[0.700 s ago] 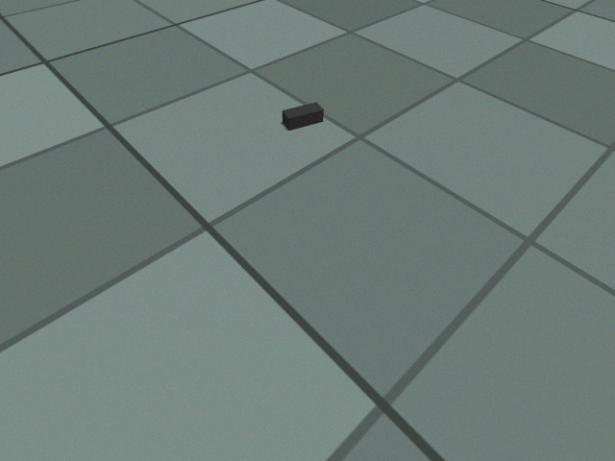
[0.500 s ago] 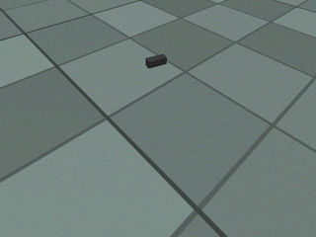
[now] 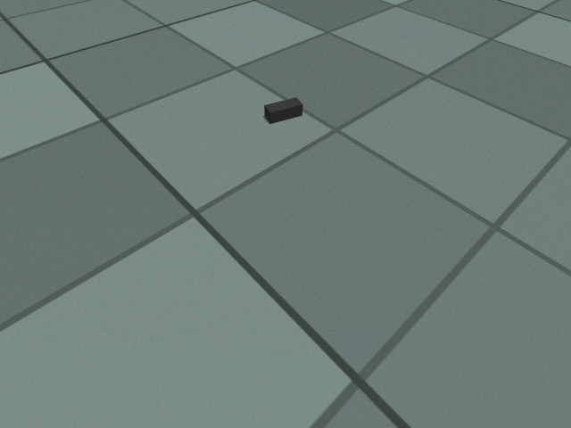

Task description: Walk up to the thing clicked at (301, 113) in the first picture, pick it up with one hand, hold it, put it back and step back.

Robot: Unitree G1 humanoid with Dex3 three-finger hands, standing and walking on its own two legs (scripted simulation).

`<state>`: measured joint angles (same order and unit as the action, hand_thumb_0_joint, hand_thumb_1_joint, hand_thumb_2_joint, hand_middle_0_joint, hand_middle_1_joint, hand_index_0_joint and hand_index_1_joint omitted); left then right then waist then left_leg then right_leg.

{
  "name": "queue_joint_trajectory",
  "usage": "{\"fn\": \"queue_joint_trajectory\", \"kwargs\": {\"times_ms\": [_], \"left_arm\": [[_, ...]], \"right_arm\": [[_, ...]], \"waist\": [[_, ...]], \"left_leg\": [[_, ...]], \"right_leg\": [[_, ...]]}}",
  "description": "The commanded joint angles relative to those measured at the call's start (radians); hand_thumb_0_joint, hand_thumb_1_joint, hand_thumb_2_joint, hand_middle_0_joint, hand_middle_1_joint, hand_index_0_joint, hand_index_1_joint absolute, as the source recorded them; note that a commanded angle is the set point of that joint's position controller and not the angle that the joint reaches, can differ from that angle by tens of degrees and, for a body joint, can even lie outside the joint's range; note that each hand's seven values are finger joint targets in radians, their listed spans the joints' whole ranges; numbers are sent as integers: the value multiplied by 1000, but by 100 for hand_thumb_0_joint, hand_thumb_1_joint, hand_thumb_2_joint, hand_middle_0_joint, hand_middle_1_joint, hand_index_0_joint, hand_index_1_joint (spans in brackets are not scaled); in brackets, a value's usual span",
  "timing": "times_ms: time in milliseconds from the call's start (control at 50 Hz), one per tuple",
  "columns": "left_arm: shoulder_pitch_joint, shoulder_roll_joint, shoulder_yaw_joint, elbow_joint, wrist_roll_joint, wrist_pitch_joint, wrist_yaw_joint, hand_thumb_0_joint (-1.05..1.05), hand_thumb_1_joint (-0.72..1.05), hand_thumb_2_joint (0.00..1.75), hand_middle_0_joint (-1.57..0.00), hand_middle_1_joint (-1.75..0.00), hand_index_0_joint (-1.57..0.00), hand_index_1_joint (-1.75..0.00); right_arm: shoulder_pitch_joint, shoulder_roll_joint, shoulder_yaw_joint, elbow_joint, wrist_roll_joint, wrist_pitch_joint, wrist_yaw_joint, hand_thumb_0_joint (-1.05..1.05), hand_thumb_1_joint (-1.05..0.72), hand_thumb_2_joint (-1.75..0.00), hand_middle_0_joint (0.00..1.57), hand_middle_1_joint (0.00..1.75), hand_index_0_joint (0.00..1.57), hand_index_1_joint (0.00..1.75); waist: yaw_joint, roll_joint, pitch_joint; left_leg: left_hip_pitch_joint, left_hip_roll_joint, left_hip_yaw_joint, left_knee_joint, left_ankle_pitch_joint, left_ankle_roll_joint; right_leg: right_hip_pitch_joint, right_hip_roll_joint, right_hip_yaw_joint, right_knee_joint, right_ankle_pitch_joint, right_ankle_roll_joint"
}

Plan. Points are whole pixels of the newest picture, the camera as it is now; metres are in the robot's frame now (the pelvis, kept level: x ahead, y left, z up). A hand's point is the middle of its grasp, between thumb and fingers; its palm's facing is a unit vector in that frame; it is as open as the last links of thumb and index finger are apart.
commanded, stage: stand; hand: left
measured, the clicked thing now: (283, 110) +1.94 +0.00 -0.74
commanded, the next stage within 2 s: walk up in 0.42 s
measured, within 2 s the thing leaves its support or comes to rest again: neither
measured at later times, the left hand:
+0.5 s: hand out of the picture +0.08 +0.26 -0.15, palm faces +0.03 -0.95 -0.32, open 7.4 cm
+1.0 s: hand (81, 413) +0.19 +0.33 -0.17, palm faces +0.20 -0.93 -0.30, open 7.4 cm
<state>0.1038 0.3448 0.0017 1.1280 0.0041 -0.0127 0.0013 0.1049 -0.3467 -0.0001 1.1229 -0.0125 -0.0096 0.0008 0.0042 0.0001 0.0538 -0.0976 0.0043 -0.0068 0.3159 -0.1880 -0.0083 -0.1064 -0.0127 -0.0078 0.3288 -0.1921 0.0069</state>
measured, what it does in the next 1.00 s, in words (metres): walks ahead: left foot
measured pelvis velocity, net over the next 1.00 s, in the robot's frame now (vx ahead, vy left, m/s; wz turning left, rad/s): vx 0.18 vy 0.03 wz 0.22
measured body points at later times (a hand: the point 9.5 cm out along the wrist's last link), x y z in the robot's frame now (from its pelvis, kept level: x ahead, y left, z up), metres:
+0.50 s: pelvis +0.01 +0.00 +0.00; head +0.01 +0.00 +0.45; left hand +0.08 +0.31 -0.13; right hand +0.08 -0.31 -0.13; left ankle -0.01 +0.12 -0.75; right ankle -0.01 -0.12 -0.74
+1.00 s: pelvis +0.18 +0.03 -0.02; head +0.16 +0.06 +0.43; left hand +0.18 +0.37 -0.14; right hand +0.32 -0.28 -0.09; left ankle +0.15 +0.15 -0.75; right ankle +0.24 -0.11 -0.69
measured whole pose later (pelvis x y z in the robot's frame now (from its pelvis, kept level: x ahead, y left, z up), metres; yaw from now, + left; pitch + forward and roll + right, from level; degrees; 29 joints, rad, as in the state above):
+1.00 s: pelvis +0.18 +0.03 -0.02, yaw +12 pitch -4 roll +2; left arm 0.22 0.47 0.08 0.97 0.03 0.01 -0.11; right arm 0.32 -0.41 -0.07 0.90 0.00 -0.11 0.03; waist 0.02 -0.11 0.04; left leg -0.15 -0.02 0.04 0.50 -0.29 0.02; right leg -0.46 -0.11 0.02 1.06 -0.32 -0.01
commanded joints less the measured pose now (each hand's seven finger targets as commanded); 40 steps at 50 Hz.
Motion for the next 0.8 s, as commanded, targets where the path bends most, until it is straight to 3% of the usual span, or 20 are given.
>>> {"fn": "queue_joint_trajectory", "kwargs": {"times_ms": [0, 120, 200, 380, 400, 420, 460, 500, 520, 540, 560, 580, 600, 620, 640, 680, 720, 740, 760, 780], "left_arm": [[-29, 206, 37, -61, 3, -20, 9, 0, 90, 90, -20, -30, -20, -30], [-34, 205, 36, -65, 2, -21, 9, 0, 90, 90, -20, -30, -20, -30], [-35, 213, 40, -64, 4, -19, 10, 0, 90, 90, -20, -30, -20, -30], [-34, 215, 39, -65, 3, -23, 10, 0, 90, 90, -20, -30, -20, -30], [-49, 343, 142, -156, 41, -32, -39, 0, 90, 90, -20, -30, -20, -30], [-59, 332, 149, -167, 54, -27, -56, 0, 90, 90, -20, -30, -20, -30], [-65, 294, 152, -207, 59, -23, -78, 0, 90, 90, -20, -30, -20, -30], [-19, 277, 162, -211, 56, -29, -88, 0, 90, 90, -20, -30, -20, -30], [22, 289, 168, -210, 58, -33, -90, 0, 90, 90, -20, -30, -20, -30], [88, 312, 177, -196, 59, -35, -88, 0, 90, 90, -20, -30, -20, -30], [146, 350, 189, -181, 62, -35, -82, 0, 90, 90, -20, -30, -20, -30], [111, 373, 192, -207, 59, -37, -78, 0, 90, 90, -20, -30, -20, -30], [42, 376, 189, -241, 59, -39, -80, 0, 90, 90, -20, -30, -20, -30], [31, 362, 184, -254, 57, -38, -83, 0, 90, 90, -20, -30, -20, -30], [23, 344, 176, -257, 60, -44, -84, 0, 90, 90, -20, -30, -20, -30], [21, 333, 167, -249, 54, -45, -86, 0, 90, 90, -20, -30, -20, -30], [-15, 343, 160, -266, 45, -40, -90, 0, 90, 90, -20, -30, -20, -30], [-69, 349, 152, -286, 36, -36, -95, 0, 90, 90, -20, -30, -20, -30], [-90, 319, 138, -306, 26, -29, -95, 0, 90, 90, -20, -30, -20, -30], [-47, 247, 119, -316, 24, -20, -94, 0, 90, 90, -20, -30, -20, -30]], "right_arm": [[-33, -208, -37, -62, 6, -24, -13, 0, -90, -90, 20, 30, 20, 30], [-31, -207, -35, -62, 4, -25, -14, 0, -90, -90, 20, 30, 20, 30], [-29, -208, -37, -61, 3, -22, -14, 0, -90, -90, 20, 30, 20, 30], [-25, -203, -35, -61, 5, -24, -12, 0, -90, -90, 20, 30, 20, 30], [88, -320, -114, -113, -1, -48, 7, 0, -90, -90, 20, 30, 20, 30], [73, -346, -127, -118, -16, -54, 19, 0, -90, -90, 20, 30, 20, 30], [38, -345, -134, -159, -23, -59, 32, 0, -90, -90, 20, 30, 20, 30], [12, -319, -139, -203, -26, -73, 33, 0, -90, -90, 20, 30, 20, 30], [3, -301, -133, -223, -24, -77, 34, 0, -90, -90, 20, 30, 20, 30], [-33, -274, -125, -249, -22, -80, 34, 0, -90, -90, 20, 30, 20, 30], [-93, -229, -115, -283, -22, -78, 33, 0, -90, -90, 20, 30, 20, 30], [-101, -224, -113, -291, -26, -77, 32, 0, -90, -90, 20, 30, 20, 30], [-60, -261, -117, -288, -20, -76, 38, 0, -90, -90, 20, 30, 20, 30], [-18, -285, -123, -272, -18, -77, 46, 0, -90, -90, 20, 30, 20, 30], [-11, -292, -124, -270, -10, -85, 55, 0, -90, -90, 20, 30, 20, 30], [8, -266, -119, -269, -10, -95, 63, 0, -90, -90, 20, 30, 20, 30], [83, -254, -122, -255, -4, -101, 61, 0, -90, -90, 20, 30, 20, 30], [201, -255, -136, -223, -1, -99, 51, 0, -90, -90, 20, 30, 20, 30], [397, -292, -163, -163, -14, -95, 34, 0, -90, -90, 20, 30, 20, 30], [536, -370, -199, -136, -34, -90, 13, 0, -90, -90, 20, 30, 20, 30]], "waist": [[-2, -5, -84], [-2, 10, -82], [-4, 7, -80], [-5, -7, -84], [9, -83, -186], [17, -22, -103], [32, 37, -11], [69, 68, 20], [97, 47, -4], [136, 0, -34], [170, -126, -21], [171, -236, 11], [135, -183, 42], [117, -138, 64], [106, -121, 96], [91, -129, 99], [43, -113, 43], [-34, -91, -19], [-127, 34, -125], [-184, 231, -196]], "left_leg": [[10, 123, -90, -35, 176, 29], [0, 121, -88, -38, 189, 30], [-1, 120, -86, -44, 137, 31], [7, 121, -88, -39, 184, 30], [-78, 103, -155, 50, -332, 104], [-185, 124, -198, 40, -458, 108], [-265, 147, -247, 20, -484, 111], [-323, 138, -271, 22, -388, 82], [-389, 111, -228, 63, -332, 62], [-505, 49, -133, 151, -281, 29], [-691, -50, 63, 331, -213, -15], [-742, 14, 71, 524, -282, 15], [-710, 60, 42, 536, -305, 19], [-647, 78, 24, 521, -303, 21], [-626, 95, 8, 465, -317, 35], [-553, 102, 2, 360, -279, 53], [-362, 75, 51, 241, -136, 52], [-136, 21, 113, 145, 3, 46], [156, -11, 112, 126, 68, 41], [394, 77, -72, 123, -59, 54]], "right_leg": [[19, -117, 89, -48, 167, -31], [28, -118, 90, -49, 188, -30], [19, -117, 90, -55, 137, -31], [29, -121, 90, -57, 189, -31], [82, -75, 36, 73, -365, -58], [6, -90, 60, 126, -483, -75], [-113, -99, 82, 156, -487, -81], [-93, -95, 86, 157, -403, -85], [14, -114, 105, 115, -379, -97], [165, -160, 161, 34, -432, -126], [324, -261, 280, -139, -564, -182], [275, -401, 403, -214, -553, -230], [217, -438, 417, -227, -558, -262], [166, -408, 381, -225, -574, -262], [163, -375, 316, -202, -484, -263], [177, -293, 141, -137, -286, -217], [111, -233, -8, -35, -133, -171], [10, -180, -106, 94, -19, -138], [-137, -116, -178, 364, 60, -99], [-379, -44, -159, 638, -208, -72]]}}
